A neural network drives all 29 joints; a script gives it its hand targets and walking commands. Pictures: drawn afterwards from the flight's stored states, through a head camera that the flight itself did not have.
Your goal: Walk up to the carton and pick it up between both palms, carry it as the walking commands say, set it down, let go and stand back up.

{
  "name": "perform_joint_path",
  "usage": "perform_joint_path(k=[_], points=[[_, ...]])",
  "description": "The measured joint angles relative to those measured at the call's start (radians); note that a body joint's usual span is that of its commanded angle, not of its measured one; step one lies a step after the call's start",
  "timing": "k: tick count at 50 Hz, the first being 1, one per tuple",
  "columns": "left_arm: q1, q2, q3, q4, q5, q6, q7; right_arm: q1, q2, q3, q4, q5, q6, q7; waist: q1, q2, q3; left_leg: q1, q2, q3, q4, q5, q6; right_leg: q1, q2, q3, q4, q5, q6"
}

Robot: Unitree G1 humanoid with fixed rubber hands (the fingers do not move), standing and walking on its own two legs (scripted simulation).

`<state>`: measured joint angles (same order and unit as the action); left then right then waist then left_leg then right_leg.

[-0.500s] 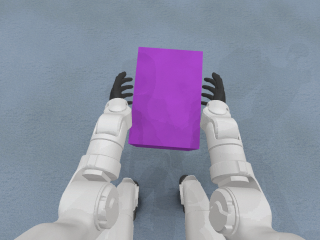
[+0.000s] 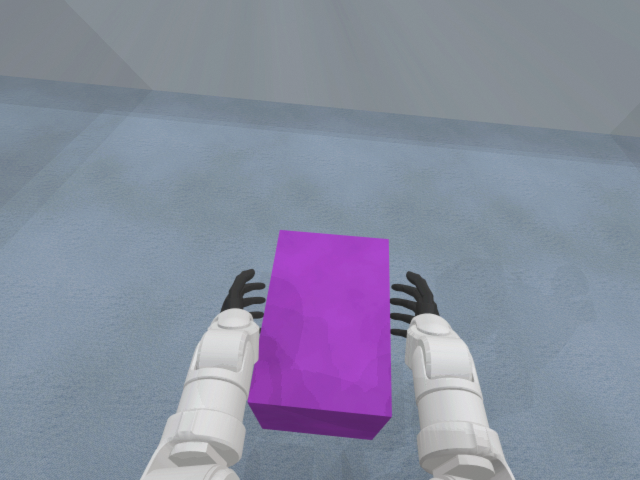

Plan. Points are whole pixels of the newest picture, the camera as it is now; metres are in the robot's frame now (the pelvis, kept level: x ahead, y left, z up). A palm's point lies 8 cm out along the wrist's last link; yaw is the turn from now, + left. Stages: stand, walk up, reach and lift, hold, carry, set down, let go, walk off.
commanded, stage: reach and lift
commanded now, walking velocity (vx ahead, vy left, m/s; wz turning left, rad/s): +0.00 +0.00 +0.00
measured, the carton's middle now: (325, 334) +0.35 -0.02 -0.05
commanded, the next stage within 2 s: hold in 1.68 s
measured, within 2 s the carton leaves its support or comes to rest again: neither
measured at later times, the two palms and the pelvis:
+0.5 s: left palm (228, 324) +0.31 +0.11 +0.04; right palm (427, 329) +0.29 -0.15 +0.05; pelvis +0.00 +0.00 +0.00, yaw -1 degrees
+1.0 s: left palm (224, 329) +0.30 +0.11 +0.04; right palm (422, 326) +0.30 -0.14 +0.05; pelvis +0.00 -0.01 +0.00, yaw -1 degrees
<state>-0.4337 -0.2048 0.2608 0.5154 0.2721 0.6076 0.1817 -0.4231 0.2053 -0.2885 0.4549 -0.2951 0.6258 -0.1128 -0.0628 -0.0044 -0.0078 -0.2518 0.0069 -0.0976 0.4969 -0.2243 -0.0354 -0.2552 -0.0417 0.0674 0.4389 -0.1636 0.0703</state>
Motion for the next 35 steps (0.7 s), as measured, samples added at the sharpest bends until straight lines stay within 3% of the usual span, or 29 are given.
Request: perform_joint_path(k=[8, 13, 16, 22, 30, 35], points=[[0.067, 0.023, -0.086, -0.081, -0.057, 0.076, 0.022, 0.036, -0.015, 0.052, -0.053, 0.025, 0.074, 0.004, -0.035, -0.009, -0.007, 0.067, -0.006, 0.001, -0.055, 0.014, 0.004, 0.071, -0.011, -0.002, -0.061, 0.016, 0.006], [0.037, 0.012, -0.032, -0.052, -0.003, 0.104, -0.052, 0.034, -0.014, 0.025, -0.044, 0.014, 0.099, 0.025, -0.032, -0.01, -0.008, 0.113, -0.006, 0.011, -0.07, 0.016, 0.006, 0.108, -0.012, 0.008, -0.065, 0.014, 0.006], [0.029, 0.008, -0.014, -0.052, 0.02, 0.115, -0.08, 0.031, -0.013, 0.023, -0.046, 0.004, 0.112, 0.033, -0.024, -0.007, 0.008, 0.131, -0.004, 0.018, -0.067, 0.014, 0.006, 0.119, -0.009, 0.014, -0.056, 0.012, 0.003], [0.018, 0.004, 0.002, -0.057, 0.027, 0.13, -0.039, 0.02, -0.01, 0.045, -0.038, -0.001, 0.128, 0.036, 0.007, -0.002, 0.031, 0.15, 0.007, 0.024, -0.059, 0.011, -0.001, 0.129, 0.003, 0.022, -0.034, 0.007, -0.004], [-0.015, -0.004, 0.051, -0.027, 0.025, 0.115, -0.016, -0.043, 0.013, 0.017, 0.038, -0.031, 0.108, -0.028, 0.062, 0.008, 0.05, 0.139, 0.015, 0.015, -0.038, 0.01, -0.014, 0.112, 0.014, 0.015, 0.003, -0.004, -0.014], [-0.036, 0.008, 0.062, 0.016, 0.012, 0.103, -0.004, -0.068, 0.02, 0.0, 0.09, -0.045, 0.089, -0.048, 0.079, 0.009, 0.038, 0.121, 0.017, 0.006, -0.031, 0.01, -0.02, 0.093, 0.017, 0.007, 0.017, -0.009, -0.019]])
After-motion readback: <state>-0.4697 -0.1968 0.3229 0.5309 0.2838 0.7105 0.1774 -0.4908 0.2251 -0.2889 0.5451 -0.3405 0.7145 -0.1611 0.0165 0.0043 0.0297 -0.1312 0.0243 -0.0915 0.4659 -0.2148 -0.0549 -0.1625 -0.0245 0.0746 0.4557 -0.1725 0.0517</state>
